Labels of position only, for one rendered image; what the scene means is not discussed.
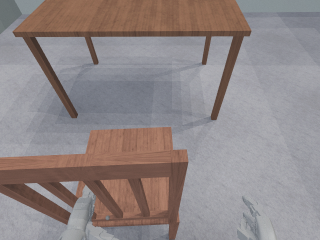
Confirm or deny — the left robot hand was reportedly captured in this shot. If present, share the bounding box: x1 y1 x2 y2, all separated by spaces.
66 185 119 240

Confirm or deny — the right robot hand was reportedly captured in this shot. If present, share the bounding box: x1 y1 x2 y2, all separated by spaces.
237 195 278 240

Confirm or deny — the left robot forearm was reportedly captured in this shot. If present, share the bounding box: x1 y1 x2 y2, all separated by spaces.
58 228 87 240

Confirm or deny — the chair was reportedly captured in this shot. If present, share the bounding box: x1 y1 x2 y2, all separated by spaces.
0 127 189 240

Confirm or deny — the table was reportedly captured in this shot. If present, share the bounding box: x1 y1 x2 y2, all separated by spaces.
13 0 252 120

